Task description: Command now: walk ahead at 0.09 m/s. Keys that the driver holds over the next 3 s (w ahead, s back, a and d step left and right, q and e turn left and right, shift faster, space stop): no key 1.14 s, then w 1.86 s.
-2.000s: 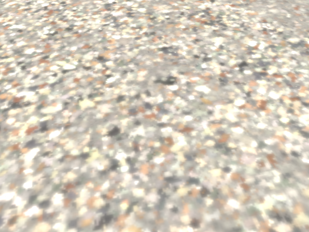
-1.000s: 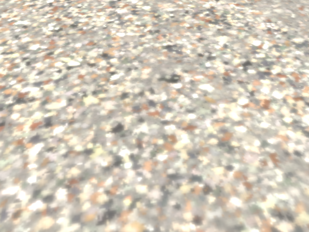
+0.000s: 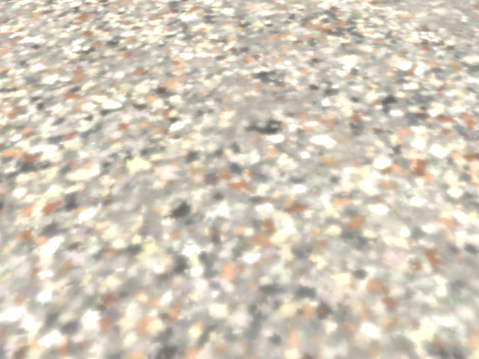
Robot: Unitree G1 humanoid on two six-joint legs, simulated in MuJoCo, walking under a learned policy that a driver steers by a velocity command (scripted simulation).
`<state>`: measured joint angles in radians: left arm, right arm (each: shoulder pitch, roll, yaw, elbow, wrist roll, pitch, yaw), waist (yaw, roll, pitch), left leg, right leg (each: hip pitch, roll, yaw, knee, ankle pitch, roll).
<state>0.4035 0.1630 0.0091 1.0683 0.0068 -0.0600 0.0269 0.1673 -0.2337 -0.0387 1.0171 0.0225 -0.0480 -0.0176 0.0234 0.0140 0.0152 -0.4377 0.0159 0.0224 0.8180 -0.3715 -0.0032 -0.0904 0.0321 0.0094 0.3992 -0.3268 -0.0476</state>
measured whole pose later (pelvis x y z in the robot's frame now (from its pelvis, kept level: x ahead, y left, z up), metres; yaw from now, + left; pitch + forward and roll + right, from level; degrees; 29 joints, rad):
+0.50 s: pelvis +0.03 +0.02 -0.01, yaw +0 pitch -1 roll +0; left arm 0.31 0.18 0.03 1.09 0.00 0.01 0.04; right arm 0.11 -0.20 -0.05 1.08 0.01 0.00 -0.03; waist 0.00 -0.01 0.04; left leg -0.32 -0.02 0.04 0.56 -0.24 0.04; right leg -0.03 0.01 0.01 0.47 -0.43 -0.01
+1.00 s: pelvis +0.01 +0.02 -0.01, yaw +1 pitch -1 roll +0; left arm 0.41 0.14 0.02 1.11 0.01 -0.03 0.05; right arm 0.14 -0.19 -0.05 1.09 0.01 0.01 -0.04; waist 0.00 0.01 0.04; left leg -0.34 -0.02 0.02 0.52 -0.17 0.04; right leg -0.07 0.01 -0.01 0.49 -0.40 -0.01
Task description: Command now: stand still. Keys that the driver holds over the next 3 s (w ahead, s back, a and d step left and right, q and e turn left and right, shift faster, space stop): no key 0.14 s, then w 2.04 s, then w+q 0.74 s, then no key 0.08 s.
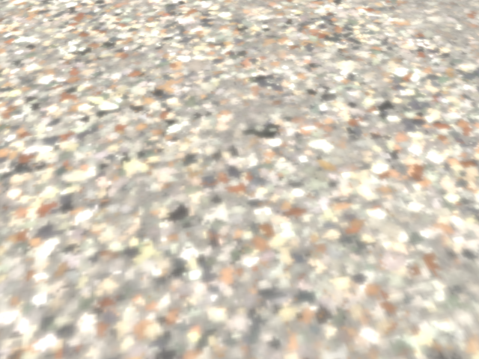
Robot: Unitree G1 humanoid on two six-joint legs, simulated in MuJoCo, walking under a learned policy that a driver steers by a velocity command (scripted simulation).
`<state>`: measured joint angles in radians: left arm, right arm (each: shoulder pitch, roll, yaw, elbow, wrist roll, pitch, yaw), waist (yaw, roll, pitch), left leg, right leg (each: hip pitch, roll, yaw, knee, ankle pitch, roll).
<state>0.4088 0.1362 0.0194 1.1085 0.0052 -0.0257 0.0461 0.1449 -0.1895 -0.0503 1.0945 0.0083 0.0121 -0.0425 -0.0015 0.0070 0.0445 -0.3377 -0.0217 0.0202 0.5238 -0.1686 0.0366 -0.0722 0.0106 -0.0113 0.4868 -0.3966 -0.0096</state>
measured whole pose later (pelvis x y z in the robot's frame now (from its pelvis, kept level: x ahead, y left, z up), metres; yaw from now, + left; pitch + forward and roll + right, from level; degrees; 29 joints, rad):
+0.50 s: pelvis +0.09 +0.04 -0.01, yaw -1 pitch +0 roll +0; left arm 0.45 0.21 0.05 1.05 -0.04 -0.08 0.02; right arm 0.19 -0.23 -0.07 1.04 0.02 -0.12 0.02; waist -0.01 -0.04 0.02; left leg -0.31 -0.02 0.09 0.60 -0.29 0.06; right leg -0.22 -0.01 0.07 1.02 -0.47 -0.03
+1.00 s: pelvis +0.35 -0.01 -0.02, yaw +0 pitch +2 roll +0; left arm -0.01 0.22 0.05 0.82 -0.01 -0.11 -0.04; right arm 0.44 -0.24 -0.04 1.08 0.01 -0.07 -0.01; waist -0.05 0.00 0.06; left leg -0.01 0.03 0.01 0.74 -0.48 0.01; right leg -0.54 -0.01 -0.06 0.60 -0.08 -0.08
